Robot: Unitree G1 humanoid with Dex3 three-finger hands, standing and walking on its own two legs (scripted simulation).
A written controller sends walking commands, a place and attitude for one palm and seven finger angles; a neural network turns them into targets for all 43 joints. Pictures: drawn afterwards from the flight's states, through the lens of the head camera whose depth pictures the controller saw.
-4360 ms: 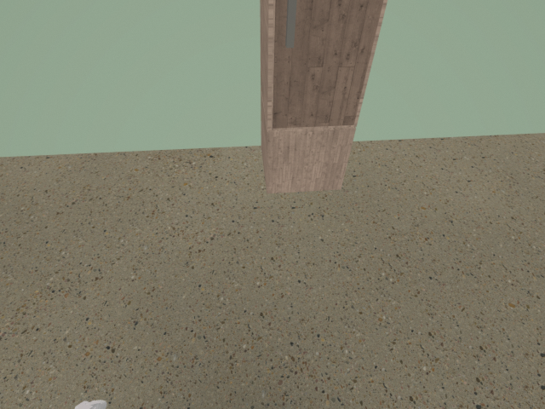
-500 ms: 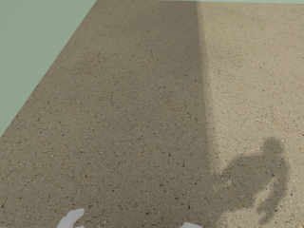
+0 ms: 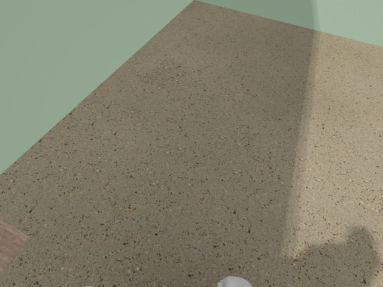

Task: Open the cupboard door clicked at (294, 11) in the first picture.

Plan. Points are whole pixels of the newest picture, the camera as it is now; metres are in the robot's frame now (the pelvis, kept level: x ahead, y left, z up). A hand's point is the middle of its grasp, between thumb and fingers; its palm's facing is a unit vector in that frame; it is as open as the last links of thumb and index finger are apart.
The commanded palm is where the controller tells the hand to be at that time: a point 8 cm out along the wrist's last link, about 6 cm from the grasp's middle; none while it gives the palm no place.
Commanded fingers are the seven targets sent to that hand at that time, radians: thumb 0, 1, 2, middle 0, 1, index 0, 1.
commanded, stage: turn to face it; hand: left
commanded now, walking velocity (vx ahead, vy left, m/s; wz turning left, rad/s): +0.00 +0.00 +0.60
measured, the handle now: out of the picture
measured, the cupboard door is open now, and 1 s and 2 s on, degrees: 0 0 0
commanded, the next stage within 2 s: take the last steps up to it in 1.76 s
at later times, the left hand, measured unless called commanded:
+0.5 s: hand out of the picture -0.03 +0.13 -0.15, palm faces +0.34 -0.90 -0.27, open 7.4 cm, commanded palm none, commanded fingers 0.00 0.90 0.90 -0.20 -0.30 -0.20 -0.30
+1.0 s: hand out of the picture -0.11 +0.18 -0.15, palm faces +0.62 -0.73 -0.28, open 7.4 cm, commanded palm none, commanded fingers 0.00 0.90 0.90 -0.20 -0.30 -0.20 -0.30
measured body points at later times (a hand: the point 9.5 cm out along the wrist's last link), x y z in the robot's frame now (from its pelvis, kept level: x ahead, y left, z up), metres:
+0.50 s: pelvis -0.03 -0.08 +0.00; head +0.00 -0.09 +0.45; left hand -0.04 +0.18 -0.13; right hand +0.14 -0.31 -0.14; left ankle -0.07 +0.06 -0.65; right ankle +0.01 -0.17 -0.74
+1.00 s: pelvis -0.06 -0.06 +0.00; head -0.04 -0.03 +0.45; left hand -0.15 +0.22 -0.13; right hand +0.16 -0.21 -0.14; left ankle -0.12 +0.04 -0.74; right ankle +0.04 -0.18 -0.69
